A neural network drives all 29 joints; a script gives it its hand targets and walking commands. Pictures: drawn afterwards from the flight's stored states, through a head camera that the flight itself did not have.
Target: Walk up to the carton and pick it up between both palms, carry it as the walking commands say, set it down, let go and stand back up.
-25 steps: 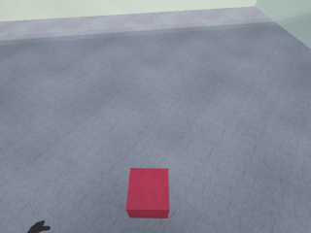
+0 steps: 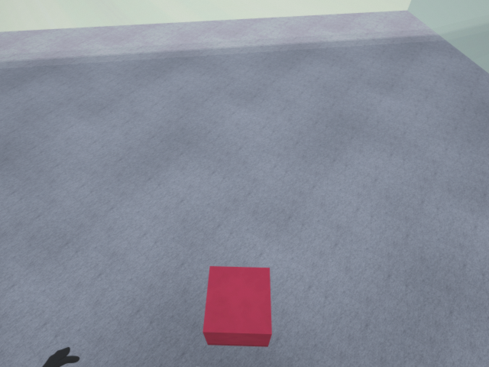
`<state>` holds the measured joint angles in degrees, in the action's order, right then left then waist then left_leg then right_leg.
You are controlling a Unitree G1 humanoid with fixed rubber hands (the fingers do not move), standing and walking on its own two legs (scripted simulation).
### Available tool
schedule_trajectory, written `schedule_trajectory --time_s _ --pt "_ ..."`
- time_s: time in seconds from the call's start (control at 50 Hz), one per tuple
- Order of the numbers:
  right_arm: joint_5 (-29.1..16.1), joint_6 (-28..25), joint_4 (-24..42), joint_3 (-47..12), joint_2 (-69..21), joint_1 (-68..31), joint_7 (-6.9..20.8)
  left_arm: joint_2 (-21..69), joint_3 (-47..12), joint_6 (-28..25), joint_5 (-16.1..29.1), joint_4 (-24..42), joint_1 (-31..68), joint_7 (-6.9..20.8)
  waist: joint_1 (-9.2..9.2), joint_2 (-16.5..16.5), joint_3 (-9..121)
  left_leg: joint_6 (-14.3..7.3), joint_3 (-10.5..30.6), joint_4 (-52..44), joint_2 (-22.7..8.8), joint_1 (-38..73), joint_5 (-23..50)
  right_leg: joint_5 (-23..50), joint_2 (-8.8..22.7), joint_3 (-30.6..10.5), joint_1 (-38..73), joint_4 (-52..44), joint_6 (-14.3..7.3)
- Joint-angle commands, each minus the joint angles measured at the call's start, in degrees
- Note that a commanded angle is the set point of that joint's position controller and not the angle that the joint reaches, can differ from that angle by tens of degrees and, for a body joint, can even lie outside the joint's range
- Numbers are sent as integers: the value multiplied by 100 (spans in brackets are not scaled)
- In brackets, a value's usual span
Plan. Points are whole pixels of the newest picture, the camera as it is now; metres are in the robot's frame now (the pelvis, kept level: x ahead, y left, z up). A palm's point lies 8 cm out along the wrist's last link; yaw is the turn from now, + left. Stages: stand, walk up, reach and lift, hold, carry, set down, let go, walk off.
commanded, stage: walk up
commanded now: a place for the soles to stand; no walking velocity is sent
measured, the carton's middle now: (238, 306) +0.43 +0.03 -0.65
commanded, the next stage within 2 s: reach and lift in 1.70 s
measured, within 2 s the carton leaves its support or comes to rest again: neither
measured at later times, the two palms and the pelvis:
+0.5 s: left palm out of the picture +0.04 +0.39 -0.08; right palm out of the picture +0.07 -0.27 -0.10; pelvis -0.04 +0.05 +0.00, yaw +2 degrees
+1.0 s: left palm out of the picture +0.02 +0.40 -0.07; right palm out of the picture +0.08 -0.26 -0.09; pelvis -0.04 +0.06 +0.01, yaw +3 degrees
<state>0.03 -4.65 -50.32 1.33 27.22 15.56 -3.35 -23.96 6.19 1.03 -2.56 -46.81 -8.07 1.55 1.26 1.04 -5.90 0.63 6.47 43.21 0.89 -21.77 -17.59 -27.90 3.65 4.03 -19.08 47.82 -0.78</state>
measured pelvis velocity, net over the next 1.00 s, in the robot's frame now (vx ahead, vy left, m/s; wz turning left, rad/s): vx -0.04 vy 0.06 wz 0.05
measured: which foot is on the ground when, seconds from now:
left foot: down 0.00-0.10, up 0.12-0.36, down 0.38-1.00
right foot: down 0.00-1.00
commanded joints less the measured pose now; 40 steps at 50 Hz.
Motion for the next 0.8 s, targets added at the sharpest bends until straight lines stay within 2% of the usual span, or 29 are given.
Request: schedule_trajectory --time_s 0.0,0.02,0.06,0.08,0.1,0.12,0.16,0.22,0.26,0.3,0.32,0.34,0.36,0.38,0.4,0.46,0.5,0.54,0.56,0.58,0.6,0.62,0.64,0.66,0.68,0.7,0.72,0.74,0.78 --pt "128 -97 312 401 1555 -46 -82 -956 148 -53 203 379 -21 -53 103 -746 716 -1623 2457 -1106 -1437 313 1704 -330 -89 -644 -261 -319 -155" --pt "103 -25 361 363 1376 -348 -87 -986 169 -95 153 211 -252 -54 256 -516 637 -1341 2029 -829 -1102 -73 1445 270 -76 -653 275 -1069 -211" --pt "28 17 462 193 832 -487 -39 -1466 288 -191 67 142 -427 -65 362 703 498 -440 257 576 -9 -1250 612 90 997 -1928 1054 -2424 -752" --pt "263 306 650 334 993 -834 142 -1972 360 -350 311 -55 -804 -257 376 33 105 -207 52 1468 309 -1872 -1188 2213 2312 -3116 1112 -2535 -1152" --pt "307 426 758 365 979 -894 163 -2060 369 -437 303 -4 -851 -342 207 -167 98 -216 305 2118 65 -1683 -1644 3674 2550 -3017 867 -2217 -1534" --pt "256 491 790 356 967 -696 216 -1959 363 -462 333 -22 -841 -418 158 -140 89 -233 353 2511 38 -1663 -1583 4569 2437 -2691 1001 -1861 -1583" --pt "231 558 879 407 859 -565 298 -1745 320 -485 321 45 -783 -540 126 139 78 -337 305 2608 -51 -1730 -1280 5123 1966 -1991 1106 -1395 -1281" --pt "182 552 913 458 772 -610 374 -1719 300 -491 246 112 -658 -535 188 452 200 -263 -69 1775 -144 -1129 -842 4607 1487 -1384 786 -1364 -980" --pt "139 537 884 506 811 -377 390 -1795 283 -474 225 280 -317 -498 87 1033 467 -209 -598 1053 -226 -595 -876 4431 1493 -1100 652 -1176 -1063" --pt "198 475 683 551 812 76 423 -1677 192 -405 300 378 96 -444 -329 1031 536 -271 -959 -230 -139 551 27 3677 1310 -749 -63 -888 -823" --pt "265 426 568 619 1015 262 411 -1489 105 -357 301 359 16 -440 -411 580 597 -427 -670 -717 -82 1047 210 2849 1017 -605 -411 -285 -596" --pt "319 383 563 673 1347 178 389 -1215 56 -312 299 334 -250 -440 -247 -621 666 -770 934 -1210 -683 1073 1268 1696 504 -155 -781 647 -253" --pt "334 380 825 615 1552 -307 405 -1064 41 -276 378 347 -231 -485 -105 -1551 396 -1430 2613 -1716 -1375 673 1624 -961 -228 -190 -1318 969 -72" --pt "210 398 879 641 1580 -375 386 -1237 73 -205 382 235 -82 -531 -327 -1094 762 -1919 2652 -1920 -1670 13 727 -1559 -228 -574 -644 1334 -46" --pt "254 423 925 605 1380 -640 386 -1236 100 -222 347 180 -167 -484 -252 -946 700 -1867 2410 -1865 -1495 -321 85 -1233 -112 -602 -380 1310 -50" --pt "239 506 1036 474 1112 -1257 374 -1203 154 -367 300 -266 -864 -364 160 -1215 598 -1167 1467 -1526 -777 -1017 -960 454 -227 -90 539 -372 -52" --pt "224 566 995 418 879 -1172 407 -1209 159 -402 190 -380 -1006 -356 134 -677 579 -881 1162 -1215 -594 -1250 -1874 90 -181 -318 948 -1303 -166" --pt "214 576 875 454 763 -1139 422 -1867 246 -486 50 -265 -624 -385 166 726 284 -399 170 829 246 -1299 -1556 -2158 1480 -2912 90 -2991 -884" --pt "218 575 766 516 914 -954 414 -1982 228 -529 57 -116 -141 -368 31 613 28 -308 62 1318 65 -994 -1374 -1946 2032 -3255 -548 -3163 -1247" --pt "244 540 624 578 957 -700 422 -1919 186 -554 80 -39 210 -375 -165 350 -7 -318 4 1214 -161 -552 -1125 -1247 1984 -2989 -752 -2866 -1302" --pt "206 507 540 565 858 -444 453 -1712 129 -560 100 -13 405 -357 -362 307 108 -323 -221 876 -237 35 -704 -657 1629 -2374 -912 -2463 -1118" --pt "183 455 373 560 778 -149 453 -1562 52 -530 132 -47 554 -324 -506 478 345 -383 -405 76 -160 613 -638 -216 1164 -1612 -912 -2029 -771" --pt "194 362 288 559 799 5 457 -1375 -6 -471 128 -75 422 -285 -481 363 614 -411 -201 -736 -52 1152 -681 87 743 -1021 -857 -1494 -471" --pt "255 301 292 565 955 -110 421 -1079 -88 -442 172 -72 124 -263 -331 -499 798 -555 944 -1420 -510 1162 -524 280 370 -674 -849 -654 -226" --pt "285 266 456 524 1161 -622 386 -936 -105 -401 221 -100 -37 -249 -88 -806 613 -972 2533 -2024 -1183 636 -1051 -239 -162 -285 -910 -83 45" --pt "240 272 564 563 1373 -862 383 -1073 -37 -346 239 -232 -154 -268 -93 -840 474 -1260 2785 -2312 -1394 -73 -1759 -627 -229 -491 -464 -87 21" --pt "239 296 539 485 1315 -1179 385 -1198 4 -355 258 -334 -354 -247 74 -840 428 -1236 2289 -2181 -1168 -433 -1763 -405 -164 -552 86 -493 -46" --pt "223 324 528 405 1116 -1352 390 -1016 -48 -423 247 -431 -499 -236 206 -836 524 -929 1689 -1912 -866 -546 -1551 -93 -93 -381 463 -1198 -116" --pt "168 349 505 288 724 -1290 408 -1242 -32 -513 172 -462 -408 -242 102 -90 601 -496 775 -1314 -458 -525 -717 86 302 -889 629 -1851 -285"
